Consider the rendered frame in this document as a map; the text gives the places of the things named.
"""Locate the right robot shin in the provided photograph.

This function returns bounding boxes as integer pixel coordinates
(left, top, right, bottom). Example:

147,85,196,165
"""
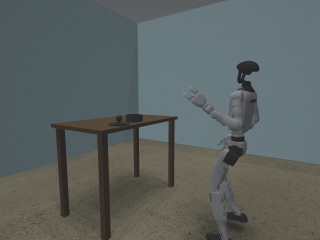
219,179,240,216

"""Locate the table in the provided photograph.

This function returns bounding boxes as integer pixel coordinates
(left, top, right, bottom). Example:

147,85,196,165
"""
51,114,178,240

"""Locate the robot right hand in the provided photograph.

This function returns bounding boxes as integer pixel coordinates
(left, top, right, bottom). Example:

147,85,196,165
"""
217,134,232,151

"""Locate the lid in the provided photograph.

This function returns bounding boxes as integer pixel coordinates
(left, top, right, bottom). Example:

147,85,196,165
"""
108,121,130,126

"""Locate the pot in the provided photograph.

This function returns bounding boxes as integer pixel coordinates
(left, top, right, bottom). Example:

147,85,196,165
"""
126,114,143,123

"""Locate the robot head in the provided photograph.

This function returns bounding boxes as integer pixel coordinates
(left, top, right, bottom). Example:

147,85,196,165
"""
236,61,260,93

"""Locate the left robot forearm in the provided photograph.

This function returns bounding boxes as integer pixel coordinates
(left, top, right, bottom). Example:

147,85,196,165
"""
202,102,241,129

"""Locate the robot left hand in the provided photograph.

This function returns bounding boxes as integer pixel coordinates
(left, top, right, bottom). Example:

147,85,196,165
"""
182,86,207,108

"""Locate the robot left upper arm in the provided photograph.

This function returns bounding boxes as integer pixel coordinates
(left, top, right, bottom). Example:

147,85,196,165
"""
229,90,245,132

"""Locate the knob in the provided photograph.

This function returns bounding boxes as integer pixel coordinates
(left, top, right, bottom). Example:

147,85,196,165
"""
116,115,123,122

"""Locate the robot right upper arm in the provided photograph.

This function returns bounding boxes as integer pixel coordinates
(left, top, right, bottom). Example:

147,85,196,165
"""
251,91,260,125

